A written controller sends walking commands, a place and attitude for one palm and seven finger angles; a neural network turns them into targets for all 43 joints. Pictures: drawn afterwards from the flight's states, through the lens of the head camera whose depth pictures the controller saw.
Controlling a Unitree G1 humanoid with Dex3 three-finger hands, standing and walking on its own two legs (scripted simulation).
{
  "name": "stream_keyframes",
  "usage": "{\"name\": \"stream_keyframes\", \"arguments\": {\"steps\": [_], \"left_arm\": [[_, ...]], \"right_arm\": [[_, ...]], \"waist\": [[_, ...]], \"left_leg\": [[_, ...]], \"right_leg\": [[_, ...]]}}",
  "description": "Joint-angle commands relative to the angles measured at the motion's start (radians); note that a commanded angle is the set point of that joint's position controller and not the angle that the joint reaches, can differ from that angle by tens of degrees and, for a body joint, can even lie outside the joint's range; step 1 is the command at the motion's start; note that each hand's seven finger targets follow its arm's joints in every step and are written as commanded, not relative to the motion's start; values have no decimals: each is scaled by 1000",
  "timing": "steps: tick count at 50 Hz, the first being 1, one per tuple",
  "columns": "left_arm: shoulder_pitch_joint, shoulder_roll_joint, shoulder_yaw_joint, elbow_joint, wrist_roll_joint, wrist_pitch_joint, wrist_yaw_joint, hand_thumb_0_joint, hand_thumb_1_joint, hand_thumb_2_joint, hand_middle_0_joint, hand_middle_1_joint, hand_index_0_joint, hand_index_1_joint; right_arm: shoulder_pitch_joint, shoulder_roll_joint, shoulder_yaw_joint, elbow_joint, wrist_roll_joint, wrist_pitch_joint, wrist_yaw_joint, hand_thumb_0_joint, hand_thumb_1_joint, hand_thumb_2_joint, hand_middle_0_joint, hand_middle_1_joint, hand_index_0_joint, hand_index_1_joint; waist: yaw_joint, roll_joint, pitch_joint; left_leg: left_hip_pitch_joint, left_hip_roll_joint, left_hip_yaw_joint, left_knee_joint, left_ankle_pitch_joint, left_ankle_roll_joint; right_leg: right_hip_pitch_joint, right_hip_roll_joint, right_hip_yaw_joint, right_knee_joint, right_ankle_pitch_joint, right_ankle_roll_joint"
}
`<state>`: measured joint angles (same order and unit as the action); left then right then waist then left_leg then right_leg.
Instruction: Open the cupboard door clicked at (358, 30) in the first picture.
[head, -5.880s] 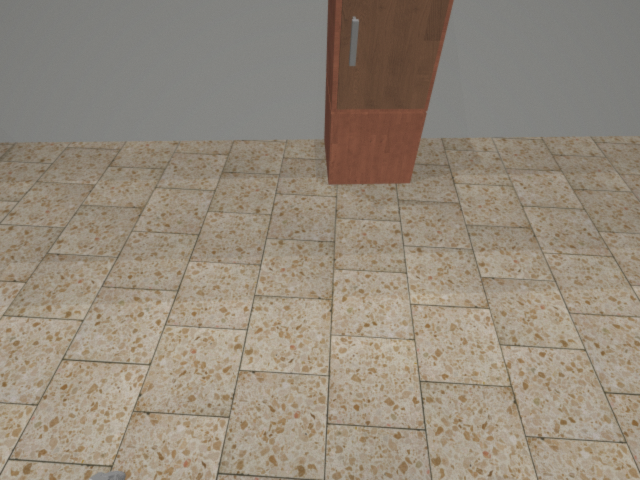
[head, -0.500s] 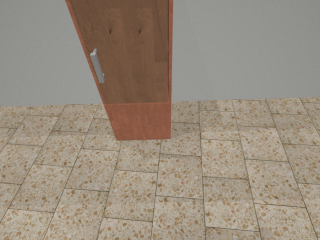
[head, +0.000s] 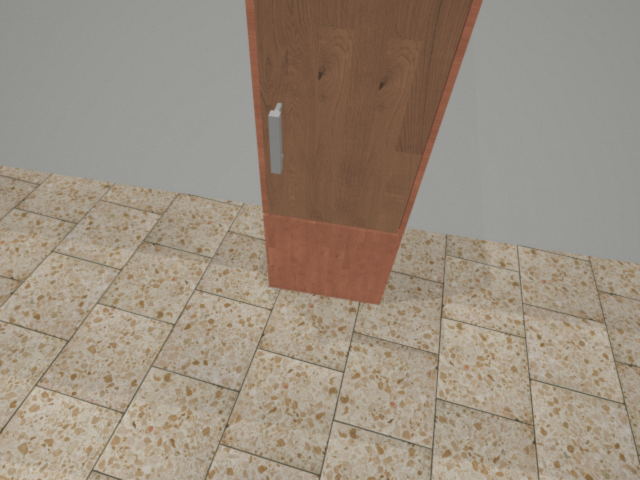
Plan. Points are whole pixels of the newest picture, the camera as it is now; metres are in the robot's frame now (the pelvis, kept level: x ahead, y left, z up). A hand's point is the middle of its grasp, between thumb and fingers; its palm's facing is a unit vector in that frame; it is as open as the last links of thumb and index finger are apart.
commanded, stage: take the last steps up to it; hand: left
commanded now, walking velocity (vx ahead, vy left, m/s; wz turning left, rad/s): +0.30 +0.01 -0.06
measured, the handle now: (277, 138) +0.79 +0.19 -0.06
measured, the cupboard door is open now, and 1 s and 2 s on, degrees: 0 0 0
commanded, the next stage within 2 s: come to a stop and stand still in 0.46 s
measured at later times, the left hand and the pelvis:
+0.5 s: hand (240, 354) +0.32 +0.17 -0.16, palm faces -0.09 -0.97 -0.21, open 7.4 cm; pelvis +0.18 +0.00 -0.01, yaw -3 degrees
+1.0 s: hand (211, 367) +0.30 +0.21 -0.18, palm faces +0.00 -0.98 -0.21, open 7.4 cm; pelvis +0.25 +0.02 +0.01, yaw -4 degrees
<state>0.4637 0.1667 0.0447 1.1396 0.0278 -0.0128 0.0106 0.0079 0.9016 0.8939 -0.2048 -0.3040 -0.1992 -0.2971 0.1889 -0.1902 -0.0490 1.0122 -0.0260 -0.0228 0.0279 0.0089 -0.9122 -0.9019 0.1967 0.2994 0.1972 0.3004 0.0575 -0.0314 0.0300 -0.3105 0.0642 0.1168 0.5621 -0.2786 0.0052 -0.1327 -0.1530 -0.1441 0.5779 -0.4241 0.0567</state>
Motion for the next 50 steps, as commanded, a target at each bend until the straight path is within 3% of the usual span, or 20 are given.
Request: {"name": "stream_keyframes", "arguments": {"steps": [1,3,6,10,18,20,22,23,24,25,27,28,31,37,41,42,44,46,48,50], "left_arm": [[-182,62,4,-142,-6,-25,1,0,900,900,-200,-300,-200,-300],[-197,62,13,-117,-2,-26,-16,0,900,900,-200,-300,-200,-300],[-120,35,14,-87,2,-10,-22,0,900,900,-200,-300,-200,-300],[-194,47,14,-126,0,3,-25,0,900,900,-200,-300,-200,-300],[-396,40,9,-210,-5,-6,-25,0,900,900,-200,-300,-200,-300],[-361,45,11,-204,-6,-10,-23,0,900,900,-200,-300,-200,-300],[-175,76,21,-146,-2,-27,-19,0,900,900,-200,-300,-200,-300],[-45,135,37,-105,2,-43,-11,0,900,900,-200,-300,-200,-300],[60,235,62,-81,0,-52,-1,0,900,900,-200,-300,-200,-300],[67,274,64,-78,-20,-50,-1,0,900,900,-200,-300,-200,-300],[-133,191,45,-131,-20,-37,10,0,900,900,-200,-300,-200,-300],[-198,146,31,-147,-18,-39,13,0,900,900,-200,-300,-200,-300],[-288,87,6,-153,-7,-40,22,0,900,900,-200,-300,-200,-300],[-231,152,27,-145,-5,0,30,0,900,900,-200,-300,-200,-300],[-241,158,38,-153,-7,24,31,0,900,900,-200,-300,-200,-300],[-232,142,35,-163,-13,30,30,0,900,900,-200,-300,-200,-300],[-184,83,19,-178,-22,43,34,0,900,900,-200,-300,-200,-300],[-206,104,27,-172,-14,56,36,0,900,900,-200,-300,-200,-300],[-169,103,35,-157,-14,53,28,0,900,900,-200,-300,-200,-300],[-170,106,36,-159,-13,55,24,0,900,900,-200,-300,-200,-300]], "right_arm": [[327,-221,-45,56,2,-15,-47,0,-900,-900,200,300,200,300],[202,-117,-16,26,2,-28,-47,0,-900,-900,200,300,200,300],[170,-67,-8,23,7,-52,-53,0,-900,-900,200,300,200,300],[197,-75,-7,41,11,-61,-55,0,-900,-900,200,300,200,300],[284,-79,-9,99,-3,-50,-57,0,-900,-900,200,300,200,300],[273,-92,-11,103,-4,-44,-59,0,-900,-900,200,300,200,300],[257,-99,-9,108,5,-43,-57,0,-900,-900,200,300,200,300],[256,-84,-7,103,15,-46,-51,0,-900,-900,200,300,200,300],[305,-32,-3,83,28,-53,-47,0,-900,-900,200,300,200,300],[291,-45,-3,73,32,-44,-52,0,-900,-900,200,300,200,300],[187,-21,-8,52,19,-21,-46,0,-900,-900,200,300,200,300],[188,-9,-4,55,10,-11,-42,0,-900,-900,200,300,200,300],[274,43,14,95,12,24,-49,0,-900,-900,200,300,200,300],[158,10,6,37,21,46,-50,0,-900,-900,200,300,200,300],[133,-23,-10,20,18,46,-52,0,-900,-900,200,300,200,300],[150,-51,-13,16,15,38,-52,0,-900,-900,200,300,200,300],[116,-156,-25,-22,5,32,-57,0,-900,-900,200,300,200,300],[52,-156,-22,-39,1,31,-78,0,-900,-900,200,300,200,300],[-19,-143,-18,-66,-1,31,-78,0,-900,-900,200,300,200,300],[-7,-133,-19,-69,4,28,-77,0,-900,-900,200,300,200,300]], "waist": [[-169,286,-29],[-111,154,86],[-56,132,62],[-52,119,78],[-94,118,135],[-72,130,119],[12,86,14],[63,16,-83],[67,-183,-204],[59,-162,-246],[5,-41,-46],[-32,-12,-3],[-111,-20,-14],[-57,-83,-47],[-75,-113,-35],[-81,-24,-55],[-69,315,-60],[-61,260,-47],[-39,161,-63],[-53,158,-93]], "left_leg": [[387,366,-482,-351,-90,176],[217,281,-310,-377,-12,149],[188,216,-172,-395,173,138],[248,218,-126,-403,305,170],[305,226,-72,-318,533,146],[290,222,-53,-245,635,135],[254,172,-9,-24,740,93],[112,124,16,186,605,55],[-125,-27,62,508,-4,6],[-158,-53,-44,712,-325,6],[-215,32,-132,759,-201,15],[-189,55,-133,707,-133,10],[-9,46,-99,443,-102,-34],[-23,-10,-64,194,-68,-50],[99,-9,-61,-28,100,-42],[174,41,-99,-100,295,-21],[131,337,-369,-246,751,152],[60,331,-375,-229,706,214],[120,270,-276,-198,657,195],[164,232,-233,-205,612,169]], "right_leg": [[-576,37,86,609,-129,-61],[-525,-2,106,609,36,-61],[-450,8,93,548,144,-42],[-504,6,96,432,199,-24],[-435,55,45,130,208,-68],[-327,91,17,76,190,-89],[-70,144,-22,-43,287,-104],[166,60,83,-55,418,-142],[381,-222,464,-123,678,-267],[326,-322,584,-222,701,-356],[36,-252,481,-314,338,-314],[-71,-204,376,-335,316,-275],[-238,-122,169,-324,576,-214],[-107,-121,183,-217,707,-236],[-145,-98,179,-113,639,-190],[-184,-48,147,-44,536,-142],[-239,135,49,260,-145,-41],[-264,139,177,503,-197,-45],[-326,143,187,599,-92,-30],[-338,141,185,603,-43,-17]]}}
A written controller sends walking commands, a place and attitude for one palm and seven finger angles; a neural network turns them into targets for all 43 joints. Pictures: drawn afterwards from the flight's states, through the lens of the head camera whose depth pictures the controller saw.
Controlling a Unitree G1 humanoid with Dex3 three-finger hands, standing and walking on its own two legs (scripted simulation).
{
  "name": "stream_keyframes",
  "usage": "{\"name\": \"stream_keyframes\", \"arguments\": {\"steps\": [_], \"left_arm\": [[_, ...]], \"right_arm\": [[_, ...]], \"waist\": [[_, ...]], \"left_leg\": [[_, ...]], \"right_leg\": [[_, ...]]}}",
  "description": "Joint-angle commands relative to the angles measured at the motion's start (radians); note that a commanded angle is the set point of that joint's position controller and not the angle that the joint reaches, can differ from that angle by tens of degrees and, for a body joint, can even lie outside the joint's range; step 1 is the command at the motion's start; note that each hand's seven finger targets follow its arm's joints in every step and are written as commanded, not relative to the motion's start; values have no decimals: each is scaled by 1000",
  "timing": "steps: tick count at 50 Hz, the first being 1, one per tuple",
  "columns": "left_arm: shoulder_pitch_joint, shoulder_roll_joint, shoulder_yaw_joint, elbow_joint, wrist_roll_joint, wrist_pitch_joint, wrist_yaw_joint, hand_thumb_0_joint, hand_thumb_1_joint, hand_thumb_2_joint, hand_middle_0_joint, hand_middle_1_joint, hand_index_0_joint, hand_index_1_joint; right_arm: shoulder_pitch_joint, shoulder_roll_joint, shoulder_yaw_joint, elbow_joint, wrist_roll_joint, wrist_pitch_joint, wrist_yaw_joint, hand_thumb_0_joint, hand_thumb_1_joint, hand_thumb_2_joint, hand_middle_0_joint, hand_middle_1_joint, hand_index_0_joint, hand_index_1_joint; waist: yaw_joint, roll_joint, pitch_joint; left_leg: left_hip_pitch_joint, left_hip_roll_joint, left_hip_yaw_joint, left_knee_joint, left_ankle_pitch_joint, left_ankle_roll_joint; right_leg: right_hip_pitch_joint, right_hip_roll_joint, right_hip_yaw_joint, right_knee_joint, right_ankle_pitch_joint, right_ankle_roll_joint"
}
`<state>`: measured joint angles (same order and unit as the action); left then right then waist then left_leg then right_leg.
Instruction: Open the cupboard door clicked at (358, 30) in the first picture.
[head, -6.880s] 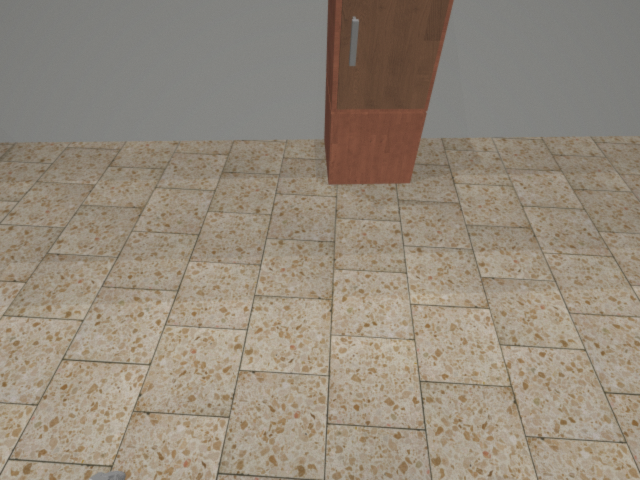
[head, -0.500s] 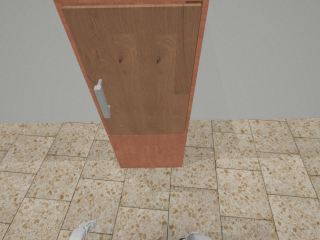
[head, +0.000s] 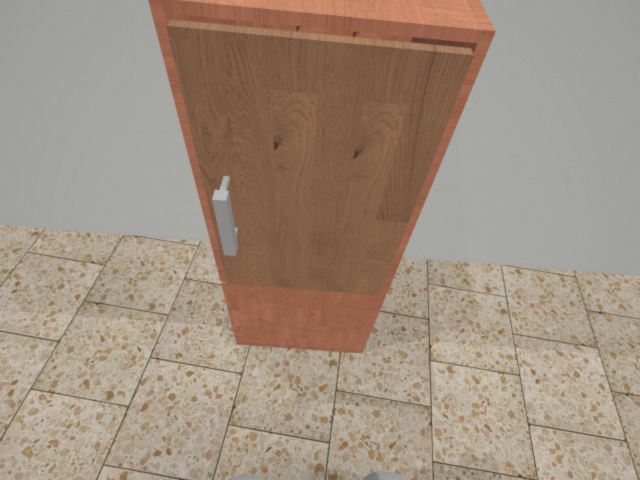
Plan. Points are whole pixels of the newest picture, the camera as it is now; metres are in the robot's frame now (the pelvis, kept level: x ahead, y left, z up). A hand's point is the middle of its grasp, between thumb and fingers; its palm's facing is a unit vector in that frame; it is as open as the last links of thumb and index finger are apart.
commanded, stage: come to a stop and stand still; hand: left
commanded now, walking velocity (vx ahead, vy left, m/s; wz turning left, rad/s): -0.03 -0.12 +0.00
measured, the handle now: (228, 217) +0.53 +0.21 -0.06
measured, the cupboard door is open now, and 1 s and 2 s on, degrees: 0 0 0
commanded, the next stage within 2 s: look again from close up in 1.44 s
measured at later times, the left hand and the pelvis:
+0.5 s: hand out of the picture +0.01 +0.14 -0.18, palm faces -0.01 -0.97 -0.25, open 7.4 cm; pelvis -0.04 -0.05 -0.02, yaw +0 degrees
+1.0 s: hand out of the picture +0.01 +0.11 -0.18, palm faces +0.01 -0.98 -0.20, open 7.4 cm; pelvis +0.00 -0.06 -0.01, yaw -1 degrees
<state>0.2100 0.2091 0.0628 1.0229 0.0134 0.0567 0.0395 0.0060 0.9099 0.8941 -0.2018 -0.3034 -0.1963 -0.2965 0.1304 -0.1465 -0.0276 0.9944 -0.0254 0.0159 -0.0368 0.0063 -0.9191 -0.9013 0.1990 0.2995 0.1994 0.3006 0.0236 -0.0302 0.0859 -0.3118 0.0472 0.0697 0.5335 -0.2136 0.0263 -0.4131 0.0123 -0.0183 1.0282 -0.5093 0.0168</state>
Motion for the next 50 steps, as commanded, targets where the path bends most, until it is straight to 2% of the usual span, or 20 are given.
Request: {"name": "stream_keyframes", "arguments": {"steps": [1,7,8,9,10,11,12,13,14,15,17,18,19,20,22,24,27,30,38,50], "left_arm": [[90,66,16,-44,2,-14,-8,0,900,900,-200,-300,-200,-300],[38,32,-5,-72,3,-19,-17,0,900,900,-200,-300,-200,-300],[144,71,-23,-34,3,-39,5,0,900,900,-200,-300,-200,-300],[150,92,-13,-89,16,-46,4,0,900,900,-200,-300,-200,-300],[139,126,-6,-103,24,-57,5,0,900,900,-200,-300,-200,-300],[94,176,-7,-129,25,-71,2,0,900,900,-200,-300,-200,-300],[57,178,-17,-133,33,-71,-2,0,900,900,-200,-300,-200,-300],[16,179,-12,-144,28,-68,-4,0,900,900,-200,-300,-200,-300],[21,147,-11,-142,19,-64,-2,0,900,900,-200,-300,-200,-300],[22,116,-17,-142,19,-53,0,0,900,900,-200,-300,-200,-300],[60,86,-18,-139,12,-38,-1,0,900,900,-200,-300,-200,-300],[109,82,-17,-124,7,-40,-3,0,900,900,-200,-300,-200,-300],[158,83,-17,-104,8,-46,-6,0,900,900,-200,-300,-200,-300],[185,85,-18,-93,12,-52,-7,0,900,900,-200,-300,-200,-300],[118,118,-17,-106,11,-59,-8,0,900,900,-200,-300,-200,-300],[49,126,-15,-125,9,-60,-7,0,900,900,-200,-300,-200,-300],[79,98,-21,-108,5,-64,-8,0,900,900,-200,-300,-200,-300],[111,96,-20,-79,3,-64,-10,0,900,900,-200,-300,-200,-300],[140,71,-26,-19,0,-79,-9,0,900,900,-200,-300,-200,-300],[145,79,-28,24,5,-82,-7,0,900,900,-200,-300,-200,-300]], "right_arm": [[51,-170,-40,-49,7,-14,-13,0,-900,-900,200,300,200,300],[104,-200,-63,-29,1,-6,-1,0,-900,-900,200,300,200,300],[49,-280,-84,-54,11,-17,5,0,-900,-900,200,300,200,300],[65,-173,-59,-104,11,-6,23,0,-900,-900,200,300,200,300],[71,-125,-47,-128,8,-3,31,0,-900,-900,200,300,200,300],[69,-74,-32,-155,-3,6,42,0,-900,-900,200,300,200,300],[102,-56,-30,-153,2,0,49,0,-900,-900,200,300,200,300],[157,-81,-38,-143,6,-2,47,0,-900,-900,200,300,200,300],[158,-118,-39,-140,6,-9,42,0,-900,-900,200,300,200,300],[175,-142,-44,-132,4,-11,37,0,-900,-900,200,300,200,300],[180,-181,-46,-125,-9,-9,33,0,-900,-900,200,300,200,300],[148,-187,-45,-131,-9,-5,30,0,-900,-900,200,300,200,300],[113,-187,-42,-139,-8,0,30,0,-900,-900,200,300,200,300],[103,-173,-39,-145,-7,3,31,0,-900,-900,200,300,200,300],[155,-114,-27,-130,-3,3,33,0,-900,-900,200,300,200,300],[229,-95,-19,-89,-2,-5,34,0,-900,-900,200,300,200,300],[244,-117,-13,-63,-2,-17,29,0,-900,-900,200,300,200,300],[229,-116,-9,-48,0,-19,27,0,-900,-900,200,300,200,300],[231,-111,1,18,9,-39,17,0,-900,-900,200,300,200,300],[149,-129,-2,50,13,-40,11,0,-900,-900,200,300,200,300]], "waist": [[-16,163,-153],[-66,233,-168],[-9,161,-211],[1,-6,-165],[-14,-89,-119],[-32,-55,-106],[-73,29,-126],[-100,-60,-153],[-79,-158,-116],[-82,-90,-69],[-65,215,28],[-35,245,36],[-2,149,39],[10,28,36],[-36,-125,32],[-77,-76,13],[-53,15,14],[-38,-3,32],[-29,31,-39],[-25,12,-54]], "left_leg": [[178,245,-171,-183,525,146],[240,255,-214,-213,325,147],[217,233,-147,8,472,75],[-23,130,-73,66,115,38],[-112,22,20,175,-115,-11],[-112,-8,19,233,-228,-33],[14,-33,24,219,-188,-35],[14,-46,29,163,-111,-32],[42,-15,-19,134,-71,-18],[47,21,-67,91,-86,-5],[-95,107,-221,-118,-293,38],[-193,120,-269,-191,-417,53],[-264,98,-235,-167,-455,45],[-263,37,-161,-76,-415,17],[-103,-21,-47,92,-190,-11],[34,-17,-41,103,-106,-17],[-21,20,-108,-28,-137,-5],[-47,13,-92,-25,-129,-16],[51,42,-85,-37,114,-15],[116,49,-70,-37,200,-17]], "right_leg": [[-55,-31,53,128,51,27],[36,-52,-10,-252,-15,24],[38,-72,44,-392,72,-20],[125,-64,77,-552,156,-35],[109,-179,235,-647,223,-98],[79,-261,271,-669,269,-148],[-6,-237,213,-619,235,-148],[37,-157,130,-551,220,-109],[-27,-126,123,-511,155,-87],[-78,-101,83,-490,22,-73],[-67,-10,-9,-381,-88,-38],[14,2,-24,-372,-46,-38],[85,-6,-6,-412,-23,-47],[73,-36,66,-501,-96,-65],[-80,-146,206,-663,-210,-103],[-163,-149,177,-666,-165,-98],[-49,-79,106,-588,-55,-71],[-10,-94,130,-623,-56,-78],[112,-85,98,-593,251,-61],[163,-99,79,-601,416,-47]]}}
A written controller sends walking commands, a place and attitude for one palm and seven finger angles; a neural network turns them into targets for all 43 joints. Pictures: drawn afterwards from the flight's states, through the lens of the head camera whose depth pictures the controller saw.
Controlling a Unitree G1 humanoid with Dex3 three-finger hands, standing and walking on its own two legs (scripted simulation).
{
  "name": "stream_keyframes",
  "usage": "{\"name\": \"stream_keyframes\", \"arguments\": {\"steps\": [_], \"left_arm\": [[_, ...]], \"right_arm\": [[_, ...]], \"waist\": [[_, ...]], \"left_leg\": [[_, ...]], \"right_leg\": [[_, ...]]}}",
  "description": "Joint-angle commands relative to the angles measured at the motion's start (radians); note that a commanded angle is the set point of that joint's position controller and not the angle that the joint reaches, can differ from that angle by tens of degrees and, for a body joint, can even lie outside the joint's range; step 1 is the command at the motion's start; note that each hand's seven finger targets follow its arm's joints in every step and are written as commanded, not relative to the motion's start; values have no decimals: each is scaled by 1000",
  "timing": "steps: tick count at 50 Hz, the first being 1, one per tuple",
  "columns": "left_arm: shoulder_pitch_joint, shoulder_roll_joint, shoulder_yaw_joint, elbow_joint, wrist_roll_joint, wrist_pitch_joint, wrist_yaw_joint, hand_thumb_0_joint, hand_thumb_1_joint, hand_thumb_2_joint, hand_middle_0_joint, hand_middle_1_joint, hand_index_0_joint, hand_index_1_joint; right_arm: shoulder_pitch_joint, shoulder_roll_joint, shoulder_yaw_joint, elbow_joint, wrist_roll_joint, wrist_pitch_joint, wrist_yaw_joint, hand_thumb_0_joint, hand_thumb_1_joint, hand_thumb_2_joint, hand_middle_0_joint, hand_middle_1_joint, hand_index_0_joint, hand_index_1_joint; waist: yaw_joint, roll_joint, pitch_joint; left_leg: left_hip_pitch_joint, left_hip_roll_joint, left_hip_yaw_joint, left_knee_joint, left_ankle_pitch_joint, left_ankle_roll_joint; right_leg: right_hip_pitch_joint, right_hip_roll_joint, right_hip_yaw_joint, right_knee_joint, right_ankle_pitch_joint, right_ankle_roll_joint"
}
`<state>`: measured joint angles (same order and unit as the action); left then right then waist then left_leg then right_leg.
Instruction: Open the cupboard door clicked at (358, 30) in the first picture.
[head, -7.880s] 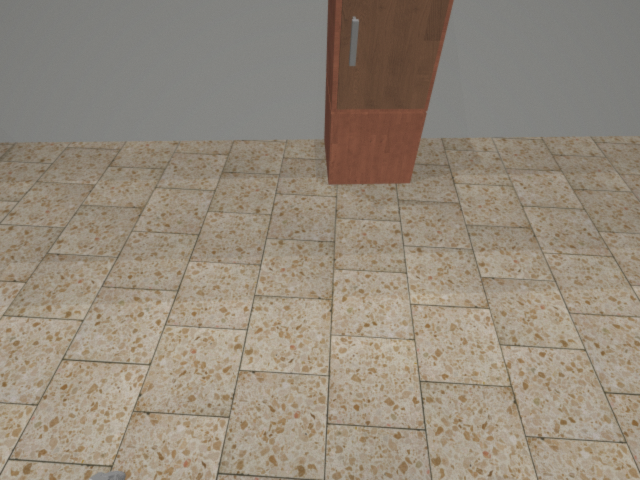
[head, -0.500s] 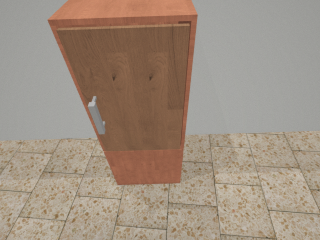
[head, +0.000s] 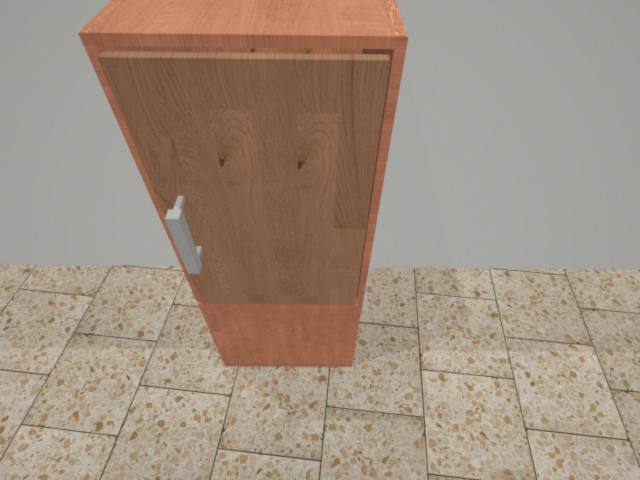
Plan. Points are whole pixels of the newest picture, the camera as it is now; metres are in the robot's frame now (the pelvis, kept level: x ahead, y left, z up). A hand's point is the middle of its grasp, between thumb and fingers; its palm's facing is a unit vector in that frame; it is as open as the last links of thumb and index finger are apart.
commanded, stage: come to a stop and stand still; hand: left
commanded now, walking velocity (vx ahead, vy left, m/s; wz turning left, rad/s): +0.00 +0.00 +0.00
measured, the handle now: (187, 235) +0.52 +0.28 -0.06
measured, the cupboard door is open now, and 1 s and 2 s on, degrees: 0 0 0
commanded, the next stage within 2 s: look again from close up in 0.44 s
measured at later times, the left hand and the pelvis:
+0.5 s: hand out of the picture +0.03 +0.20 -0.17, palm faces +0.03 -0.97 -0.25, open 7.4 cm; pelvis +0.02 +0.00 +0.00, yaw +0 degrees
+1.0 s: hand out of the picture +0.02 +0.18 -0.17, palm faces +0.04 -0.98 -0.22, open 7.4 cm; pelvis +0.02 +0.00 +0.00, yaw +0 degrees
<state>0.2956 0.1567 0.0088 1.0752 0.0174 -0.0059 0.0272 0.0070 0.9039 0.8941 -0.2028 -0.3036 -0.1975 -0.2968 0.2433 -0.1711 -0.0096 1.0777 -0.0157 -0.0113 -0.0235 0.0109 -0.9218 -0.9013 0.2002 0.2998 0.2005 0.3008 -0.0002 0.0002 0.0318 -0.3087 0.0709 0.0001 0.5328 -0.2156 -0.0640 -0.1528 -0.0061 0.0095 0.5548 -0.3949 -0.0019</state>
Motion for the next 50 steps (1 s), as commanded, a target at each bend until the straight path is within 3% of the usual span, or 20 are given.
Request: {"name": "stream_keyframes", "arguments": {"steps": [1,7,20,50], "left_arm": [[62,133,26,-26,2,-20,5,0,900,900,-200,-300,-200,-300],[59,148,27,-16,3,-19,6,0,900,900,-200,-300,-200,-300],[41,166,28,-13,1,-18,6,0,900,900,-200,-300,-200,-300],[58,132,24,12,-2,-16,9,0,900,900,-200,-300,-200,-300]], "right_arm": [[31,-104,-20,-31,3,-14,-3,0,-900,-900,200,300,200,300],[-5,-128,-21,-29,4,-14,-5,0,-900,-900,200,300,200,300],[-31,-141,-20,-20,3,-12,-4,0,-900,-900,200,300,200,300],[6,-106,-15,25,4,-9,-9,0,-900,-900,200,300,200,300]], "waist": [[-1,-13,-1],[2,14,-17],[8,-6,-21],[10,-9,20]], "left_leg": [[125,27,0,-37,225,75],[151,33,2,-29,289,77],[165,30,-6,-56,284,78],[163,27,-5,-91,236,68]], "right_leg": [[-94,-78,52,-124,329,-28],[-72,-83,44,-118,385,-22],[-49,-91,33,-136,378,-15],[-50,-89,29,-182,337,-18]]}}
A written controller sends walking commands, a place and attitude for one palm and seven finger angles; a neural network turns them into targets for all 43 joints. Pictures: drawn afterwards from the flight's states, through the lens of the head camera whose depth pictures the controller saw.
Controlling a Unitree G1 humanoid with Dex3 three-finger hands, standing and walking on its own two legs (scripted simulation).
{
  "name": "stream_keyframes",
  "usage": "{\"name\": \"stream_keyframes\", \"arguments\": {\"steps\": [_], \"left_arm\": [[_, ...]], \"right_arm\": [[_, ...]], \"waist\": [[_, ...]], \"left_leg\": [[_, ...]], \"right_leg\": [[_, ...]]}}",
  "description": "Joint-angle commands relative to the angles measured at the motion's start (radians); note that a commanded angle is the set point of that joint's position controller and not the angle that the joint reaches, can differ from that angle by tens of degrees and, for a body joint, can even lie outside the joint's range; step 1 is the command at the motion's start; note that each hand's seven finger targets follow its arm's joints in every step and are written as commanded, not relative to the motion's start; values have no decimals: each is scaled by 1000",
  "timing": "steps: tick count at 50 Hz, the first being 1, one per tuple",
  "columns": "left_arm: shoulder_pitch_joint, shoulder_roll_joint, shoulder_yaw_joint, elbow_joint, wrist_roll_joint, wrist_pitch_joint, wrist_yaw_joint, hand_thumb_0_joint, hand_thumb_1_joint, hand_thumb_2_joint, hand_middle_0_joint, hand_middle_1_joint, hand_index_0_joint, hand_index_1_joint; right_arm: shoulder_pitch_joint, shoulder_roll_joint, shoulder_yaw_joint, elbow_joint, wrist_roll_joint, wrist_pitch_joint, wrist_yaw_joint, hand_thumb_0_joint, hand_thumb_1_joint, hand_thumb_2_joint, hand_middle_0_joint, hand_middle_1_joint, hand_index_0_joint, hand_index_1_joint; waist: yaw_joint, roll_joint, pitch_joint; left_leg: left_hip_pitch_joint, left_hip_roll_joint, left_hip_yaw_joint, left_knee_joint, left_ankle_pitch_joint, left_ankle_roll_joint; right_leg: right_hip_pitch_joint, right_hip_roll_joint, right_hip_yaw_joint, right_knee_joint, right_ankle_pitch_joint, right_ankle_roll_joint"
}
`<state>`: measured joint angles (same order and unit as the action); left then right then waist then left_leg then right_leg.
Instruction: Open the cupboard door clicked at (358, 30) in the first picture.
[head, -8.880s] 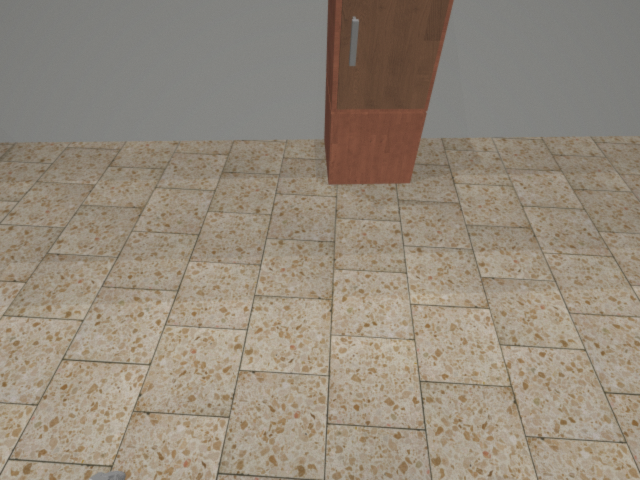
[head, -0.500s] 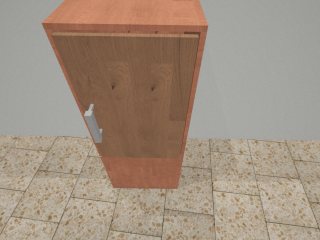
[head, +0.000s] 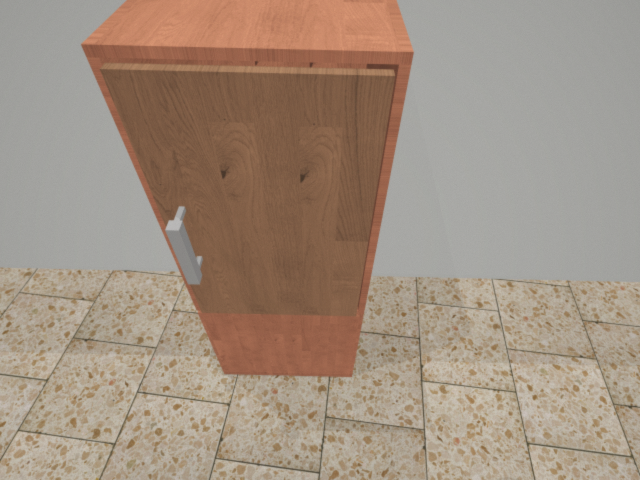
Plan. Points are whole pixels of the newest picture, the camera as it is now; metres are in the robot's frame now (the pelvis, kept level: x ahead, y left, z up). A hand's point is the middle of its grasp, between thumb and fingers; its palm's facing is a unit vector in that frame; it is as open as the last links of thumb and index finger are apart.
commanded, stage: look again from close up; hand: left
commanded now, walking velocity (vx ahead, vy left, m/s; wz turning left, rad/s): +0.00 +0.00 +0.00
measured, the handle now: (188, 246) +0.50 +0.28 -0.06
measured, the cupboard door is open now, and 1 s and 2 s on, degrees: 0 0 0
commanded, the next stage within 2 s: shuffle to correct the standing spot in 0.06 s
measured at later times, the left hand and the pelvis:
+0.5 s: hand out of the picture -0.03 +0.22 -0.18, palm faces +0.08 -0.96 -0.25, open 7.4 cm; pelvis -0.02 +0.03 -0.01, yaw +0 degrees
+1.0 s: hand out of the picture +0.00 +0.21 -0.18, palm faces +0.00 -0.98 -0.20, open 7.4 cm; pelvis +0.00 +0.04 -0.01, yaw +0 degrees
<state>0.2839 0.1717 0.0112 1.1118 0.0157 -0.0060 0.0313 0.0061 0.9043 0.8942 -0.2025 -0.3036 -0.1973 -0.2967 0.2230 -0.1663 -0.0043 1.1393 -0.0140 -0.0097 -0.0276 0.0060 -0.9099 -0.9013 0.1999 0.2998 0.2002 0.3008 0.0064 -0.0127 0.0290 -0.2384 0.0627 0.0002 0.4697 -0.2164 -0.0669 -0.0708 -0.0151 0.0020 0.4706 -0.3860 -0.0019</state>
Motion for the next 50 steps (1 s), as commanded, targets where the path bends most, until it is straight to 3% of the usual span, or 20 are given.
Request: {"name": "stream_keyframes", "arguments": {"steps": [1,8,13,20,22,24,25,26,28,30,32,34,36,37,38,39,41,42,46,50], "left_arm": [[68,120,22,-25,1,-16,4,0,900,900,-200,-300,-200,-300],[83,112,21,-20,0,-18,5,0,900,900,-200,-300,-200,-300],[93,141,43,-51,2,-6,16,0,900,900,-200,-300,-200,-300],[79,196,77,-101,11,17,21,0,900,900,-200,-300,-200,-300],[41,174,69,-123,14,24,19,0,900,900,-200,-300,-200,-300],[37,102,52,-137,12,26,16,0,900,900,-200,-300,-200,-300],[53,77,46,-128,7,26,13,0,900,900,-200,-300,-200,-300],[44,110,47,-126,10,20,8,0,900,900,-200,-300,-200,-300],[70,91,39,-104,10,12,-3,0,900,900,-200,-300,-200,-300],[147,49,24,-56,10,2,-6,0,900,900,-200,-300,-200,-300],[128,88,14,-47,10,-11,-5,0,900,900,-200,-300,-200,-300],[63,119,12,-50,1,-22,-7,0,900,900,-200,-300,-200,-300],[49,103,8,-50,2,-22,-5,0,900,900,-200,-300,-200,-300],[127,84,0,-34,21,-41,39,0,900,900,-200,-300,-200,-300],[52,149,2,-94,11,-44,32,0,900,900,-200,-300,-200,-300],[13,138,1,-114,6,-45,26,0,900,900,-200,-300,-200,-300],[34,126,4,-125,4,-45,24,0,900,900,-200,-300,-200,-300],[64,122,4,-116,0,-40,21,0,900,900,-200,-300,-200,-300],[89,91,-5,-95,0,-30,18,0,900,900,-200,-300,-200,-300],[82,99,-5,-88,-4,-23,18,0,900,900,-200,-300,-200,-300]], "right_arm": [[33,-107,-21,-36,3,-11,-5,0,-900,-900,200,300,200,300],[29,-105,-21,-35,3,-11,-5,0,-900,-900,200,300,200,300],[15,-105,-35,-80,4,3,-4,0,-900,-900,200,300,200,300],[-35,-106,-59,-173,-4,31,5,0,-900,-900,200,300,200,300],[11,-98,-58,-169,-3,24,8,0,-900,-900,200,300,200,300],[80,-152,-65,-148,-8,9,9,0,-900,-900,200,300,200,300],[77,-188,-70,-143,-9,6,8,0,-900,-900,200,300,200,300],[37,-223,-77,-151,-7,-1,5,0,-900,-900,200,300,200,300],[-33,-210,-70,-161,-12,-5,7,0,-900,-900,200,300,200,300],[-52,-148,-51,-148,-9,1,9,0,-900,-900,200,300,200,300],[-29,-81,-33,-131,0,3,14,0,-900,-900,200,300,200,300],[-16,-59,-24,-108,-3,7,17,0,-900,-900,200,300,200,300],[29,-59,-24,-72,-4,1,14,0,-900,-900,200,300,200,300],[-14,-129,-25,-135,-2,-8,21,0,-900,-900,200,300,200,300],[43,-73,-21,-157,-1,1,28,0,-900,-900,200,300,200,300],[59,-85,-18,-156,-4,7,31,0,-900,-900,200,300,200,300],[101,-88,-13,-153,-8,-10,32,0,-900,-900,200,300,200,300],[95,-100,-11,-159,-6,-15,27,0,-900,-900,200,300,200,300],[73,-106,-7,-162,-2,-18,14,0,-900,-900,200,300,200,300],[78,-109,-4,-136,0,-17,10,0,-900,-900,200,300,200,300]], "waist": [[2,-5,27],[5,-6,25],[21,1,0],[36,-142,42],[3,-130,33],[-19,80,-15],[-14,192,-38],[-3,176,-20],[25,143,-16],[48,90,-20],[23,-19,12],[-9,-151,64],[-22,-84,64],[1,17,96],[-55,5,47],[-62,-5,71],[-47,130,9],[-31,141,-17],[-9,10,13],[-7,4,17]], "left_leg": [[89,36,-6,-29,240,71],[93,35,-4,-25,248,68],[44,19,26,40,325,58],[-90,-31,77,165,40,39],[26,-15,65,72,142,54],[122,117,-115,-42,247,139],[65,190,-224,-174,88,194],[16,211,-273,-230,-46,237],[-53,197,-242,-239,-199,234],[-86,130,-142,-180,-214,174],[-54,26,-25,-69,-138,98],[14,-4,23,-1,-13,67],[81,22,12,-37,88,72],[24,36,16,141,112,55],[-8,20,17,111,-66,66],[-29,15,24,111,-75,67],[-13,31,8,59,91,82],[-7,40,-14,49,122,97],[-33,48,-18,35,165,112],[2,43,-4,21,174,107]], "right_leg": [[-127,-77,35,-98,331,-18],[-128,-80,36,-102,353,-18],[-96,-125,70,-22,554,-35],[-122,-273,191,8,637,-123],[-219,-213,122,49,488,-89],[-304,-53,-20,168,71,-14],[-261,-18,-63,257,-119,4],[-248,-25,-37,313,-187,-12],[-212,-45,-21,263,-130,-29],[-116,-46,-30,32,15,-22],[-153,-124,88,-151,-4,-39],[-255,-163,128,-215,27,-59],[-259,-120,71,-176,123,-45],[-261,-127,151,-166,399,-25],[-254,-159,131,-174,142,-53],[-283,-130,113,-169,-3,-71],[-203,-88,41,-57,132,-72],[-176,-63,30,-22,133,-63],[-146,-58,23,-22,194,-46],[-150,-68,23,-21,224,-36]]}}
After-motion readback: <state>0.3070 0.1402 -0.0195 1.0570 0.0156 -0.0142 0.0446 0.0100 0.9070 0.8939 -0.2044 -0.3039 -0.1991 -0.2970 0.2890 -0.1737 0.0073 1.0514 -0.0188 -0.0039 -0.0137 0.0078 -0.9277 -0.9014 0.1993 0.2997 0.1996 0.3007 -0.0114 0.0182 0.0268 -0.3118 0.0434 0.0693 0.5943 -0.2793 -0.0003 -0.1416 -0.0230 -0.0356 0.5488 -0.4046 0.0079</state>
